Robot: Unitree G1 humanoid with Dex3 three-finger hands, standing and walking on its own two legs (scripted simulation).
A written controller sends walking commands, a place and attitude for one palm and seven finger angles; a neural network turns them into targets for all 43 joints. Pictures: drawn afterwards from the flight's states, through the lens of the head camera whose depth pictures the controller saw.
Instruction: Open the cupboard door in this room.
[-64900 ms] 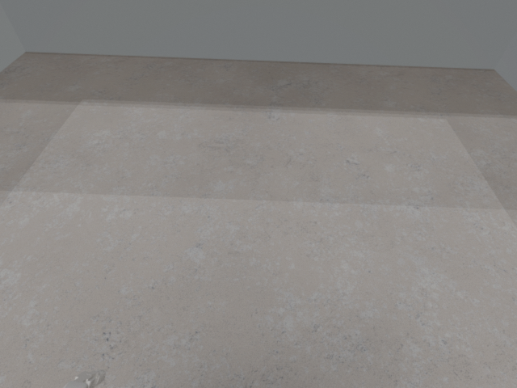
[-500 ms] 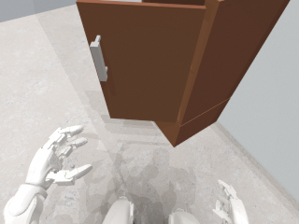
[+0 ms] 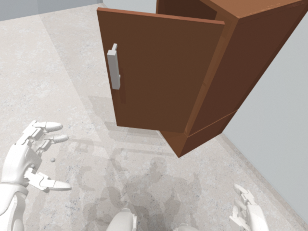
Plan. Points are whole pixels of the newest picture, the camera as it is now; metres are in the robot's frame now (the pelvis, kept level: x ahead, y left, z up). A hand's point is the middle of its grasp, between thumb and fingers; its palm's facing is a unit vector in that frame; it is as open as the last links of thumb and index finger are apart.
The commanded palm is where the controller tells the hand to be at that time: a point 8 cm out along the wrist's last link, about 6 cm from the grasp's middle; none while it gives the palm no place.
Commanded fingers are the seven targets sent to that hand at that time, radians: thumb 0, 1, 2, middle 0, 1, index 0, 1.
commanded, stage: raise the hand with hooked fingers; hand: left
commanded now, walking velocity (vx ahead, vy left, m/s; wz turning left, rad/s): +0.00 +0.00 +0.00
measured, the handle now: (115, 67) +0.60 +0.17 +0.04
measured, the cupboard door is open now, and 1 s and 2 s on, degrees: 54 54 54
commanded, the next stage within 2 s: move the hooked fingers beside the handle in 0.84 s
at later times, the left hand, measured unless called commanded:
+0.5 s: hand (48, 144) +0.29 +0.27 +0.06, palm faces -0.05 -1.00 -0.03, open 14.0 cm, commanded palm +0.27 +0.32 +0.07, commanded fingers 0.00 -0.50 0.30 -0.30 -1.20 -0.30 -1.20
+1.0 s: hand (54, 144) +0.29 +0.26 +0.06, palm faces -0.02 -1.00 -0.04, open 14.0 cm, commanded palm +0.28 +0.31 +0.06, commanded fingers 0.00 -0.50 0.30 -0.30 -1.20 -0.30 -1.20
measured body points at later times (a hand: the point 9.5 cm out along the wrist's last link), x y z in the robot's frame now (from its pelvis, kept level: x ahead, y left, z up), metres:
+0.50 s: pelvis +0.01 +0.00 +0.01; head +0.07 +0.02 +0.45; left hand +0.29 +0.33 +0.07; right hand +0.15 -0.25 -0.07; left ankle +0.05 +0.09 -0.67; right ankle -0.01 -0.12 -0.67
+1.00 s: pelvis +0.01 -0.01 +0.00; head +0.07 +0.00 +0.45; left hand +0.29 +0.31 +0.07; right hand +0.17 -0.26 -0.07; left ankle +0.05 +0.09 -0.67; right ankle -0.01 -0.12 -0.67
